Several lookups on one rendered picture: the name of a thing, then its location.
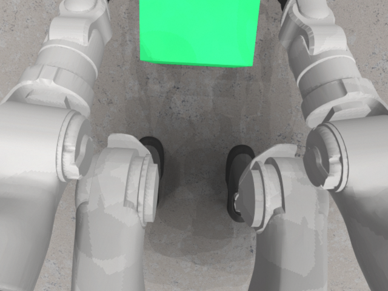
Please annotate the right robot upper arm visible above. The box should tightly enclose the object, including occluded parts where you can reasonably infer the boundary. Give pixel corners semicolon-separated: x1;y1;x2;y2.
303;115;388;291

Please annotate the robot left forearm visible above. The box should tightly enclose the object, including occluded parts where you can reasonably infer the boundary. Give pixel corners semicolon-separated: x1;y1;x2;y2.
0;0;113;118

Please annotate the robot left shin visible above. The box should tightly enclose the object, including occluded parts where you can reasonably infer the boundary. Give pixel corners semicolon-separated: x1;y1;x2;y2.
75;133;154;210

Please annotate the carton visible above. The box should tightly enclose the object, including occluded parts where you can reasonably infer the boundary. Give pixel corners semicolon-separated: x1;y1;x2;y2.
139;0;260;68

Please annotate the left robot upper arm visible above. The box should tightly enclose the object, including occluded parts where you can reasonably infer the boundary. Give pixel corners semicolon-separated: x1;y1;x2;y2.
0;101;94;291

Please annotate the robot right shin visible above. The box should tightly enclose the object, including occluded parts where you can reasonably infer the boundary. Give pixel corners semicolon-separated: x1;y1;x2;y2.
234;144;329;222

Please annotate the robot right forearm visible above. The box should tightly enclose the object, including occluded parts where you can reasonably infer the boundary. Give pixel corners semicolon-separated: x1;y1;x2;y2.
278;0;388;129

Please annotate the robot shin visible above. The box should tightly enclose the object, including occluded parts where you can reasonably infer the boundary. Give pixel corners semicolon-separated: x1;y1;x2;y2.
75;133;154;210
234;144;329;222

